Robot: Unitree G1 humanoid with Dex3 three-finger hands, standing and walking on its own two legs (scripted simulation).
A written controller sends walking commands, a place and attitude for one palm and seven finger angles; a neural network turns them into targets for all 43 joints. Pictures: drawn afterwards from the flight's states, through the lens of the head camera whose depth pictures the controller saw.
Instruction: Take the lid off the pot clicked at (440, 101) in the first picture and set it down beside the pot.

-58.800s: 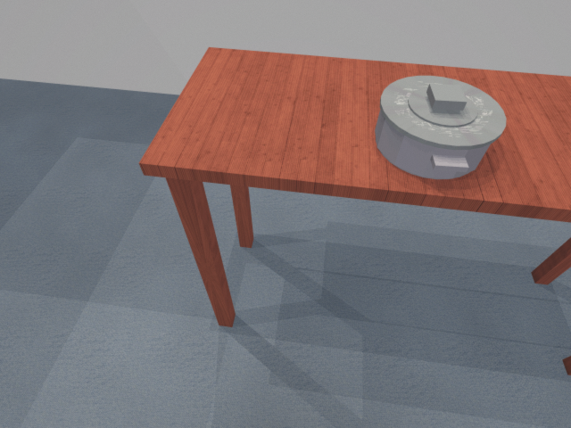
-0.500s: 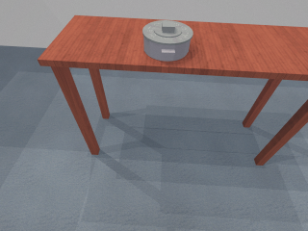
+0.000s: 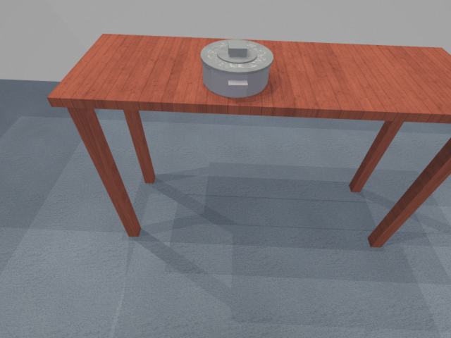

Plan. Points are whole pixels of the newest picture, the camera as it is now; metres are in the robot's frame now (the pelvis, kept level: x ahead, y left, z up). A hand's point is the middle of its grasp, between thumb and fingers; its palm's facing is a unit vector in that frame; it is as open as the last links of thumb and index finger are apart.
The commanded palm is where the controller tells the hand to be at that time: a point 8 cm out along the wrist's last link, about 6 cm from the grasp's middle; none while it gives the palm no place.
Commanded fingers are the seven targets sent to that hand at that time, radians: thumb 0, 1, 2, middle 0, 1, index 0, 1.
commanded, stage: take the last steps up to it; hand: left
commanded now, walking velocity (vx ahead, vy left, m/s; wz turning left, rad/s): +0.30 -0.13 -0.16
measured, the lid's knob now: (237, 47) +0.82 +0.00 +0.14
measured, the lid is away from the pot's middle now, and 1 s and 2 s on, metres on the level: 0.00 0.00 0.00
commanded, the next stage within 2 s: come to a stop and stand still in 0.72 s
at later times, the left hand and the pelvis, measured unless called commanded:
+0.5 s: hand out of the picture +0.09 +0.09 -0.18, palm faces +0.05 -0.99 -0.10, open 7.4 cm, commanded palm none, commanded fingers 0.00 0.90 0.90 -0.20 -0.30 -0.20 -0.30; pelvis +0.16 -0.05 -0.01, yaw -3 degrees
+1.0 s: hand (199, 227) +0.43 +0.09 -0.18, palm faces -0.02 -0.97 -0.24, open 7.3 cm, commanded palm none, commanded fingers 0.00 0.90 0.90 -0.20 -0.30 -0.20 -0.30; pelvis +0.36 -0.10 -0.01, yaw -1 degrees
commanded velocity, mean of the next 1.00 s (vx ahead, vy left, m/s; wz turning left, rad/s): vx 0.12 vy -0.02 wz -0.01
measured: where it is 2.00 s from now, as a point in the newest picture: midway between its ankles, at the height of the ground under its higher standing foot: (257, 320)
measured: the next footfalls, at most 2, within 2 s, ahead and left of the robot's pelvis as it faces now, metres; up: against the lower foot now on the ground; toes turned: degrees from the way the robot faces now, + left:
left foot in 0.54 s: +0.31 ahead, +0.06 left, +0.00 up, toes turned +4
right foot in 0.86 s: +0.37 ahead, -0.25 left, +0.00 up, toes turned -7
